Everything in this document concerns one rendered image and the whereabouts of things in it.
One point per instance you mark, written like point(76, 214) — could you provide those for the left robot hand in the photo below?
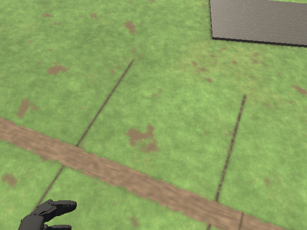
point(45, 212)

